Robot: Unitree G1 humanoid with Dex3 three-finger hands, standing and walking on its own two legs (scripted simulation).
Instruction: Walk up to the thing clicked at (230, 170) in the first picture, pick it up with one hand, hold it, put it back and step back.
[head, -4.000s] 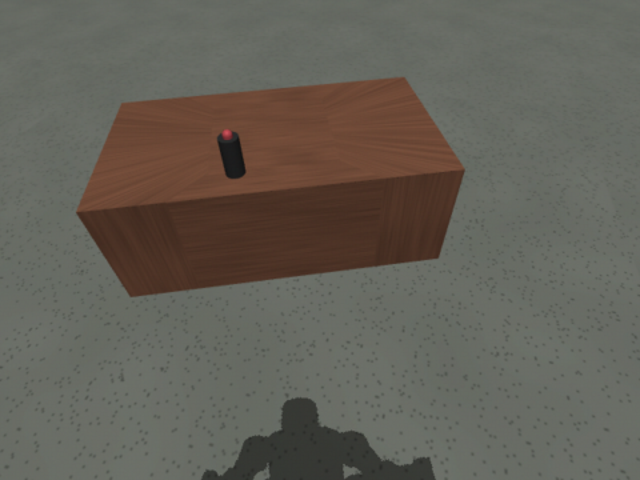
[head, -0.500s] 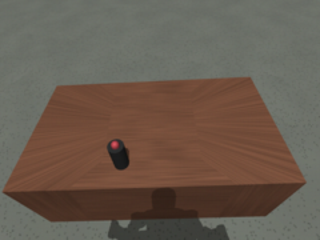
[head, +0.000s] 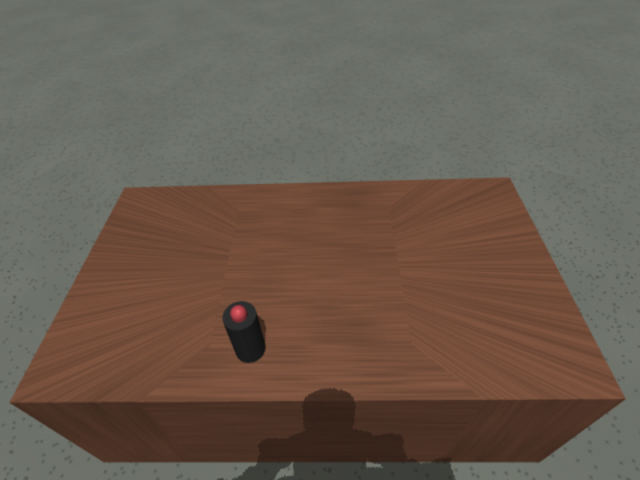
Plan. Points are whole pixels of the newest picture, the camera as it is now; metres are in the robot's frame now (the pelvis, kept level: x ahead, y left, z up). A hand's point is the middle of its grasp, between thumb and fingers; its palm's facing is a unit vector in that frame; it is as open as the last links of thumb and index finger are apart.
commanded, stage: walk up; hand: left
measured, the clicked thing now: (244, 330) +0.49 +0.19 -0.25
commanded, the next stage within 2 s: stand in 1.10 s
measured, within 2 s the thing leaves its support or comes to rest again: neither
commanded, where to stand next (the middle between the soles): +0.05 -0.02 m, yaw -1 degrees
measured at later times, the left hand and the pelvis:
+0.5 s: hand out of the picture +0.10 +0.23 -0.15, palm faces -0.01 -0.95 -0.32, open 7.4 cm; pelvis +0.01 -0.01 +0.00, yaw +0 degrees
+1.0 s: hand out of the picture +0.09 +0.24 -0.15, palm faces -0.01 -0.95 -0.32, open 7.4 cm; pelvis +0.01 -0.01 +0.00, yaw -1 degrees
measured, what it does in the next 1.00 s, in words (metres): stands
